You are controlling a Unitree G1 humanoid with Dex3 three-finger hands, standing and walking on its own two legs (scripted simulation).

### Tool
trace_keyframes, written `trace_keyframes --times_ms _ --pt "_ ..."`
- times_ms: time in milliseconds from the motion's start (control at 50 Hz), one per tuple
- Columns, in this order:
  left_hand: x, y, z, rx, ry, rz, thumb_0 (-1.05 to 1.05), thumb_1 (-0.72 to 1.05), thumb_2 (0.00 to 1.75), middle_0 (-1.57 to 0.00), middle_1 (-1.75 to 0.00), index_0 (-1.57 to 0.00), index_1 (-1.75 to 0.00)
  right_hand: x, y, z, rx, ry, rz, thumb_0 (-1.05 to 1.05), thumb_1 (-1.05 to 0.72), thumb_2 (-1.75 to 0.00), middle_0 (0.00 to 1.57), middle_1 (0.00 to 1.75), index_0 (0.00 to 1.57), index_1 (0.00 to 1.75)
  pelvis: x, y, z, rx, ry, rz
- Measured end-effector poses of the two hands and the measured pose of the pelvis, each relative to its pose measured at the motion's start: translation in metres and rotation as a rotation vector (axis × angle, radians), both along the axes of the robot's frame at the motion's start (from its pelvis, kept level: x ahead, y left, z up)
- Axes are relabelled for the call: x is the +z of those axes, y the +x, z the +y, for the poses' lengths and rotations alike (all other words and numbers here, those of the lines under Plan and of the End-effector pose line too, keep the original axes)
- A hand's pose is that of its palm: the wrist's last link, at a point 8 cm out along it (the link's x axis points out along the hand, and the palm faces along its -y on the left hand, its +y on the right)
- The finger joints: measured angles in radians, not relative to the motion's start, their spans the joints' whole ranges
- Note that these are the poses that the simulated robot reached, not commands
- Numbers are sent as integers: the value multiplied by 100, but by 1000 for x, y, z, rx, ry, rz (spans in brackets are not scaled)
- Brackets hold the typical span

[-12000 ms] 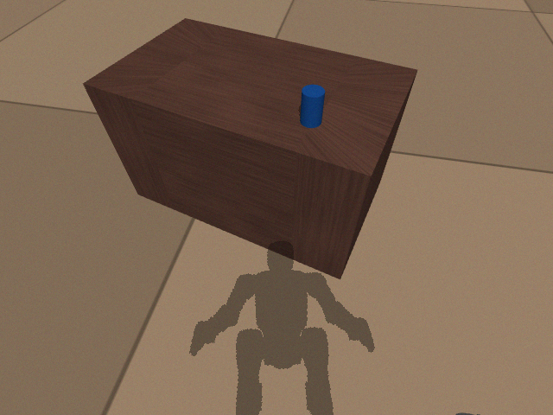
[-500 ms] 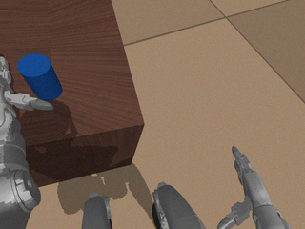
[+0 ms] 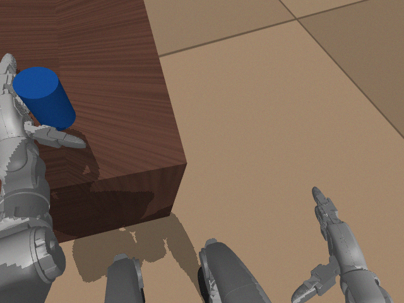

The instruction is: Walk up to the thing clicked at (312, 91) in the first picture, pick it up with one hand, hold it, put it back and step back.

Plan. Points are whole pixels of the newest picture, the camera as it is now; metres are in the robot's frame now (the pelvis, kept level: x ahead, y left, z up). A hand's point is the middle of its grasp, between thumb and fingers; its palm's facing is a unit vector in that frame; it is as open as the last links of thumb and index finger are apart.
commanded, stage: close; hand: left
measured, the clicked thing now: (48, 101) +0.52 +0.20 +0.01
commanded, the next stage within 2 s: settle in 0.68 s
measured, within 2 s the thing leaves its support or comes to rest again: leaves its support in 1.42 s
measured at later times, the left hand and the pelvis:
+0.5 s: hand (43, 97) +0.51 +0.20 +0.03, palm faces +0.16 -0.99 +0.00, open 11.3 cm; pelvis +0.01 +0.00 +0.01, yaw +0 degrees
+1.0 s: hand (45, 102) +0.50 +0.19 +0.03, palm faces +0.15 -0.99 +0.01, open 9.5 cm; pelvis +0.00 +0.00 +0.00, yaw +0 degrees
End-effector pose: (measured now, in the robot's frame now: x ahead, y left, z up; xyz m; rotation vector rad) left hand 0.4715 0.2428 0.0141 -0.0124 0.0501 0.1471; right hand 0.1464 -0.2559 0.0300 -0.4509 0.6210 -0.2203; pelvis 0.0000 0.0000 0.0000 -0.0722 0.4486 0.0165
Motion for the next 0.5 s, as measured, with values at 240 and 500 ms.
trace_keyframes --times_ms 240,500 --pt "4 9 1 -1 2 -7 -1 -53 16 -45 -30 -45 -30 3 11 5 18 6 10 -1 50 -5 6 5 6 5 2 7 2 3 1 3" --pt "20 11 3 16 12 -20 -1 -34 46 -78 -64 -79 -65 -6 7 -2 -18 33 50 -1 49 -5 6 5 5 5 7 10 -1 -2 6 -3"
